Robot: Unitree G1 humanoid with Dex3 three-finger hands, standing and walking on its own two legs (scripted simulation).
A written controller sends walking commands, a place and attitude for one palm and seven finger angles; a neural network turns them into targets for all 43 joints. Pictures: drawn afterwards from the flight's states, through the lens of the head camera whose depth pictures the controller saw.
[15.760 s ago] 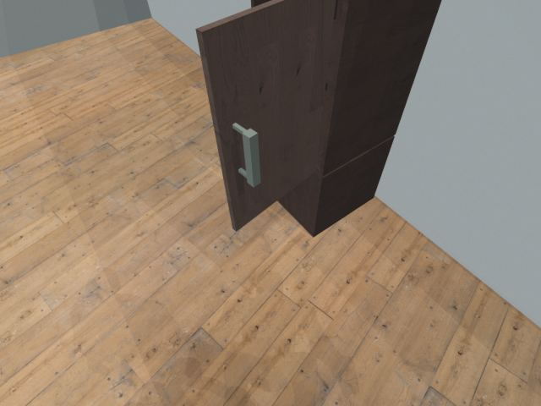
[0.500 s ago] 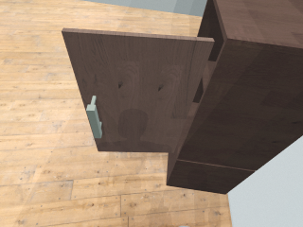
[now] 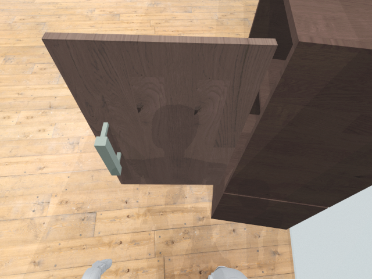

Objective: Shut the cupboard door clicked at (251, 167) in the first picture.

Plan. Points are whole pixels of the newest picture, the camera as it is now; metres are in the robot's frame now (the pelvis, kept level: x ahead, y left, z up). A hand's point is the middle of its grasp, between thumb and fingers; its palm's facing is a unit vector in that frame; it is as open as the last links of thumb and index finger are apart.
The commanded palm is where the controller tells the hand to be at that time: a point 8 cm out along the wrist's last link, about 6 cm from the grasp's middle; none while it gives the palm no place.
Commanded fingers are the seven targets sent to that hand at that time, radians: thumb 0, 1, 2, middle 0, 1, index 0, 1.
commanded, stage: come to a stop and stand still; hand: left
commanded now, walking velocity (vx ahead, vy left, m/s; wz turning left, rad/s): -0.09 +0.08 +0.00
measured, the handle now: (111, 150) +0.40 +0.21 -0.04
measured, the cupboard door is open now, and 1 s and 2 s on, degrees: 98 98 98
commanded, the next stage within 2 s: look again from close up in 0.80 s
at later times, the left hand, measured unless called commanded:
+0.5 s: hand out of the picture +0.02 +0.24 -0.18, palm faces +0.05 -0.97 -0.23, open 7.4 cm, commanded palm none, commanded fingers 0.00 0.90 0.90 -0.20 -0.30 -0.20 -0.30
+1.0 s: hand out of the picture -0.01 +0.23 -0.17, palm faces -0.05 -0.98 -0.20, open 7.3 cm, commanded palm none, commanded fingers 0.00 0.90 0.90 -0.20 -0.30 -0.20 -0.30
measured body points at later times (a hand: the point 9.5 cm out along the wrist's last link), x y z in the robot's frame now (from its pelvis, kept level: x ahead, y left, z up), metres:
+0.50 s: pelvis -0.01 +0.04 +0.00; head +0.02 +0.06 +0.45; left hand +0.02 +0.29 -0.16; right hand +0.07 -0.19 -0.14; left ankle -0.01 +0.15 -0.73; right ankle -0.02 -0.10 -0.72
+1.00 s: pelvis -0.03 +0.06 +0.00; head -0.02 +0.06 +0.45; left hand -0.01 +0.28 -0.16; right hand -0.04 -0.17 -0.15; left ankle -0.01 +0.15 -0.73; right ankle -0.03 -0.09 -0.73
